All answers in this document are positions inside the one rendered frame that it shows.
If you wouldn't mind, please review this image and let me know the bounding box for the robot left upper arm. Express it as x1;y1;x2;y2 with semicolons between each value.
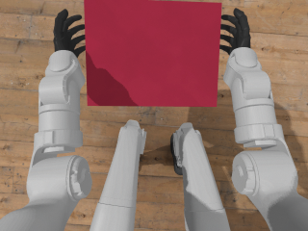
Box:
0;155;92;231

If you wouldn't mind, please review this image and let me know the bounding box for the robot right upper arm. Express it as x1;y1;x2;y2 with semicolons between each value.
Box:
231;150;308;231

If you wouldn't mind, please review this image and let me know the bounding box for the robot left hand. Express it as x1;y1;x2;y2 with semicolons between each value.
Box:
53;9;86;58

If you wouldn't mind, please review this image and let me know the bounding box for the robot right foot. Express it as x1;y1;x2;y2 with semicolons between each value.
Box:
170;135;183;175

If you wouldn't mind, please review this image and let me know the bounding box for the robot right forearm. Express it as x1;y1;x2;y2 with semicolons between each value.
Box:
223;47;298;186

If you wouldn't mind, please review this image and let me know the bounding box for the robot left forearm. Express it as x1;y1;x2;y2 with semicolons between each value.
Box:
26;50;86;197

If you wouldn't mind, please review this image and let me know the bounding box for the robot right hand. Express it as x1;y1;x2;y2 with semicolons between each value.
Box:
219;8;251;55

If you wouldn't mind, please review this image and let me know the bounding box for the right robot shin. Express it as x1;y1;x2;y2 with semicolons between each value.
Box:
176;122;202;167

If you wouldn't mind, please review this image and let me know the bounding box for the carton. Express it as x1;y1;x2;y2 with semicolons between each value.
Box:
84;0;222;107

